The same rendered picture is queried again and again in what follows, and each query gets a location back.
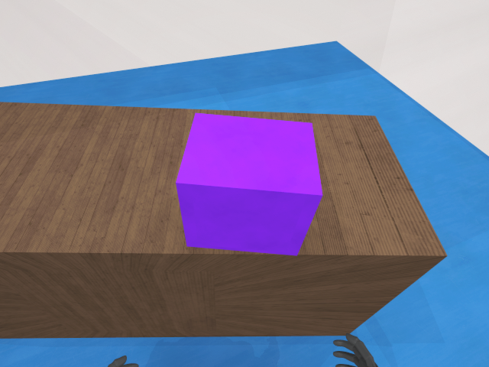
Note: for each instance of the carton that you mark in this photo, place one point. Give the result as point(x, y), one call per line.
point(248, 184)

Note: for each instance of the pedestal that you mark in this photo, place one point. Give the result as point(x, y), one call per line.
point(92, 243)

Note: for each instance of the robot right hand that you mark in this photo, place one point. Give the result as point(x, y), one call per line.
point(361, 356)

